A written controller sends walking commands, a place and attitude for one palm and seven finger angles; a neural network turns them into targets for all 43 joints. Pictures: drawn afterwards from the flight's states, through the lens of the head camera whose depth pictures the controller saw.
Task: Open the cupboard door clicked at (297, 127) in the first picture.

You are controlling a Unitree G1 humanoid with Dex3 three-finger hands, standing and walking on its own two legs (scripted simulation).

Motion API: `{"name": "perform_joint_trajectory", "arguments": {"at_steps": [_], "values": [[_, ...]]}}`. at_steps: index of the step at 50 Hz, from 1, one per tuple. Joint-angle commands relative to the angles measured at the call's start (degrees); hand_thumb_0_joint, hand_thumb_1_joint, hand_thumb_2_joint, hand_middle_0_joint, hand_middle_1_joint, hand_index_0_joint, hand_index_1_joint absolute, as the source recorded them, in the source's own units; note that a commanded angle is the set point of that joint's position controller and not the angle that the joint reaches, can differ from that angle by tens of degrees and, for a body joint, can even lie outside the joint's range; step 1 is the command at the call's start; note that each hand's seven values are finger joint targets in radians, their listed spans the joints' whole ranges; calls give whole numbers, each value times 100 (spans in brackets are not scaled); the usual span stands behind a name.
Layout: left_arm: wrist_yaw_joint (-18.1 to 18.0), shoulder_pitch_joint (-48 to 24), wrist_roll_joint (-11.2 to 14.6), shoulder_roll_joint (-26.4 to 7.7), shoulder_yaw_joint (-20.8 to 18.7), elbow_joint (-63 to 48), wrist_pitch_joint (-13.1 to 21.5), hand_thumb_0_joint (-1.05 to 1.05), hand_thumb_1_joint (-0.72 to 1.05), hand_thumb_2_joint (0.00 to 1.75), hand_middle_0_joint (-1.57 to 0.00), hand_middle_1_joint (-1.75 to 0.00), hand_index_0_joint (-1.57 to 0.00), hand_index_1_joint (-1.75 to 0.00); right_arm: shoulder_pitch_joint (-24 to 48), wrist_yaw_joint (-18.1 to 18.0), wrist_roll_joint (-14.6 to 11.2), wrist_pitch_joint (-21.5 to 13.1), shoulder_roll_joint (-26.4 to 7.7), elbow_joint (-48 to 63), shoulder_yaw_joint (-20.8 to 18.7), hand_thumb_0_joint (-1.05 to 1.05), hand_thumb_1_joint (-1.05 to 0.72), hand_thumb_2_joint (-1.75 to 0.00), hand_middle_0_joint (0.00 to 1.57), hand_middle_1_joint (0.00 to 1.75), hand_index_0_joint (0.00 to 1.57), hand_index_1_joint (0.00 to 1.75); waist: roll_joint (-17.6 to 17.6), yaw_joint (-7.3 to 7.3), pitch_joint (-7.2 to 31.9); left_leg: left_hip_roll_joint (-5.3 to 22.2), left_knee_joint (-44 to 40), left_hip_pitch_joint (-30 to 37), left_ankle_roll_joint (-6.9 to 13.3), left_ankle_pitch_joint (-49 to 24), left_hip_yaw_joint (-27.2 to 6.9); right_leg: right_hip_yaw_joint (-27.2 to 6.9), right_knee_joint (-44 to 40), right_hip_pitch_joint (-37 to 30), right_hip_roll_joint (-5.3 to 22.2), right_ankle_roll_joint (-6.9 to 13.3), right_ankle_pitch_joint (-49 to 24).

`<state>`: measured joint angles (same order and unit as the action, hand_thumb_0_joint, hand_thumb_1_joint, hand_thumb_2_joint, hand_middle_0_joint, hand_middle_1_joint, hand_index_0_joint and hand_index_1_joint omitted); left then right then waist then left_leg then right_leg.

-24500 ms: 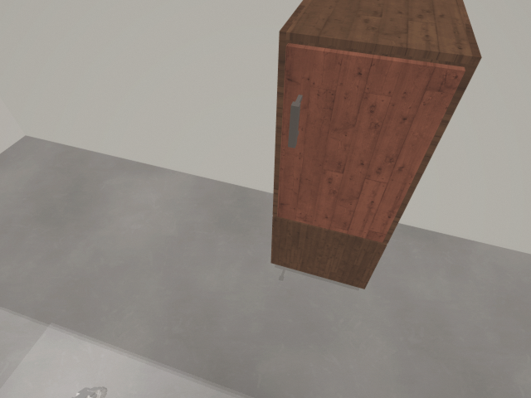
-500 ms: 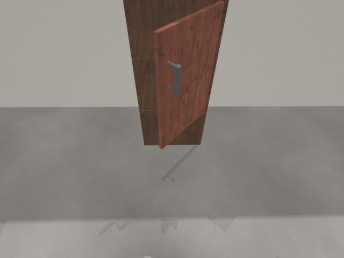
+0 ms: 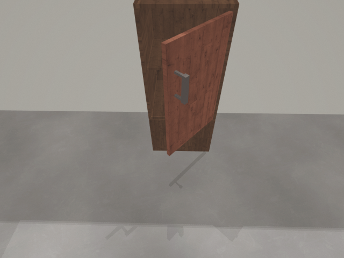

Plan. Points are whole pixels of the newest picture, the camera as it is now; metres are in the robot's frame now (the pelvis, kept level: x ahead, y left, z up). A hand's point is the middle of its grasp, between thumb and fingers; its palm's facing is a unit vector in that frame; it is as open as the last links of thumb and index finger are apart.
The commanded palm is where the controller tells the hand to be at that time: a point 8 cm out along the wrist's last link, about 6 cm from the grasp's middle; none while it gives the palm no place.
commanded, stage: let the arm hang, fingers relaxed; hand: left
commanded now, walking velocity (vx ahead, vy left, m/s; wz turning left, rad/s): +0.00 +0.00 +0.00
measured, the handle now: (181, 87) +0.67 +0.00 +0.01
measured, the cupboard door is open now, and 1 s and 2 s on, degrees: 47 47 47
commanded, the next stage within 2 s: look to check the result in 0.32 s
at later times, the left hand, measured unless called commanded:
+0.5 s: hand out of the picture +0.01 +0.15 -0.18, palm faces +0.02 -0.98 -0.18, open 7.4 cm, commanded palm none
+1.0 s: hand out of the picture +0.03 +0.16 -0.17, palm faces +0.02 -0.98 -0.21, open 7.4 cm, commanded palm none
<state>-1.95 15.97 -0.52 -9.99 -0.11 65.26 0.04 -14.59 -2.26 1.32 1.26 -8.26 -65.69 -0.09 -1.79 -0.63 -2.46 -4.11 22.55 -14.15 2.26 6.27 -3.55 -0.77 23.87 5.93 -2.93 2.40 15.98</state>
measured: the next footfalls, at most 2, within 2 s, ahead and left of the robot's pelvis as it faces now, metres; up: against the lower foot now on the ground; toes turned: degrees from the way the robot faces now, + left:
none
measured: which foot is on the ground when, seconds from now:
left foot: down 0.00-1.00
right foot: down 0.00-1.00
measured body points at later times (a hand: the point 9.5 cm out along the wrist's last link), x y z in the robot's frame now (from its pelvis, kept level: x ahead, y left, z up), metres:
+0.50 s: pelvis +0.02 -0.01 +0.00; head +0.03 -0.01 +0.45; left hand +0.01 +0.20 -0.16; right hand +0.01 -0.24 -0.16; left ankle +0.06 +0.09 -0.74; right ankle -0.03 -0.09 -0.74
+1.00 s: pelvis +0.03 -0.01 +0.00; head +0.04 -0.02 +0.45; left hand +0.03 +0.21 -0.16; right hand +0.04 -0.24 -0.16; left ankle +0.06 +0.09 -0.74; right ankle -0.03 -0.09 -0.74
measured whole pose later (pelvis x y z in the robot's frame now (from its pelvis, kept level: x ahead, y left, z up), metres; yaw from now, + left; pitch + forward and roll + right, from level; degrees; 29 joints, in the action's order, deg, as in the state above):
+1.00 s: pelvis +0.03 -0.01 +0.00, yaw -1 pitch -2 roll +1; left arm -2.2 16.0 -0.2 -8.8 0.0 65.3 0.7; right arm -13.1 -2.7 1.1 0.2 -9.6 -65.9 0.0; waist -0.2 -0.3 -3.0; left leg -3.5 23.2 -11.5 1.3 9.6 -3.4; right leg -1.3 21.7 2.1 -3.6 3.5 17.6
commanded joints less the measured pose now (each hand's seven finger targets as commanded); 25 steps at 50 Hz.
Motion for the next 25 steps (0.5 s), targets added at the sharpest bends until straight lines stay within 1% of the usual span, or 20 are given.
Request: {"name": "perform_joint_trajectory", "arguments": {"at_steps": [1,4,5,6,7,10,12,13,14,15,16,19,20,23,25], "values": [[-24,428,19,-525,-108,-89,31,0,90,90,-20,-30,-20,-30,-340,-7,-16,-125,-639,174,-109,0,-90,-90,20,30,20,30,345,35,-350,764,-467,140,77,411,-705,-583,-637,647,694,131,140],[-29,384,27,-543,-118,-123,39,0,90,90,-20,-30,-20,-30,-337,-4,-14,-142,-633,154,-91,0,-90,-90,20,30,20,30,231,40,-311,756,-443,181,70,269,-693,-586,-605,595,696,126,28],[-32,419,21,-567,-129,-127,50,0,90,90,-20,-30,-20,-30,-327,-7,-23,-151,-644,173,-99,0,-90,-90,20,30,20,30,245,64,-259,760,-384,221,79,147,-665,-583,-618,558,706,131,-46],[-33,387,28,-547,-118,-118,51,0,90,90,-20,-30,-20,-30,-320,-5,-19,-151,-601,152,-86,0,-90,-90,20,30,20,30,204,47,-271,745,-359,231,65,92,-631,-597,-628,561,728,129,-93],[-34,349,28,-542,-120,-123,57,0,90,90,-20,-30,-20,-30,-348,-7,-18,-151,-588,147,-81,0,-90,-90,20,30,20,30,288,31,-324,740,-358,214,58,61,-628,-609,-633,572,718,130,-112],[-39,369,29,-562,-126,-134,74,0,90,90,-20,-30,-20,-30,-342,-12,-27,-161,-624,152,-83,0,-90,-90,20,30,20,30,247,43,-243,737,-255,308,52,-132,-568,-616,-666,524,749,128,-254],[-43,362,44,-512,-113,-115,79,0,90,90,-20,-30,-20,-30,-349,-15,-24,-163,-568,120,-64,0,-90,-90,20,30,20,30,217,32,-229,728,-213,344,34,-242,-517,-618,-667,489,774,120,-414],[-45,343,44,-500,-110,-110,81,0,90,90,-20,-30,-20,-30,-358,-20,-24,-159,-581,125,-63,0,-90,-90,20,30,20,30,217,13,-270,733,-204,347,29,-261,-514,-624,-674,502,767,123,-435],[-48,357,46,-487,-111,-110,82,0,90,90,-20,-30,-20,-30,-361,-26,-22,-166,-583,120,-62,0,-90,-90,20,30,20,30,151,14,-226,740,-211,391,37,-320,-537,-643,-663,475,762,130,-493],[-54,399,40,-506,-121,-110,89,0,90,90,-20,-30,-20,-30,-342,-30,-32,-165,-607,130,-70,0,-90,-90,20,30,20,30,181,35,-203,749,-150,402,41,-359,-511,-617,-682,451,766,114,-549],[-55,374,43,-488,-121,-105,88,0,90,90,-20,-30,-20,-30,-366,-32,-30,-169,-568,118,-60,0,-90,-90,20,30,20,30,195,14,-208,750,-170,380,38,-389,-513,-615,-670,408,770,113,-618],[-56,414,50,-461,-117,-81,90,0,90,90,-20,-30,-20,-30,-347,-48,-26,-174,-589,120,-56,0,-90,-90,20,30,20,30,32,19,-143,764,-157,474,43,-495,-519,-628,-650,360,762,121,-746],[-63,422,44,-487,-128,-86,97,0,90,90,-20,-30,-20,-30,-349,-53,-40,-176,-617,134,-71,0,-90,-90,20,30,20,30,151,24,-115,772,-117,466,55,-538,-527,-610,-659,316,756,114,-798],[-59,452,54,-431,-104,-54,86,0,90,90,-20,-30,-20,-30,-339,-56,-37,-168,-596,118,-63,0,-90,-90,20,30,20,30,136,22,-261,758,-143,450,41,-444,-513,-590,-681,390,765,108,-727],[-64,488,46,-453,-116,-53,96,0,90,90,-20,-30,-20,-30,-345,-61,-43,-166,-617,128,-70,0,-90,-90,20,30,20,30,183,26,-197,759,-94,481,51,-492,-492,-592,-693,345,763,98,-803]]}}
